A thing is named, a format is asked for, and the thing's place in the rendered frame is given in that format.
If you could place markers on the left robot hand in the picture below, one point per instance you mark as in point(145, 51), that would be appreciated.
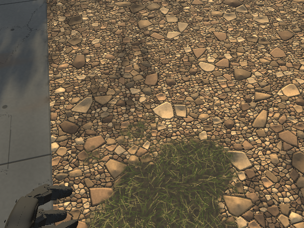
point(25, 213)

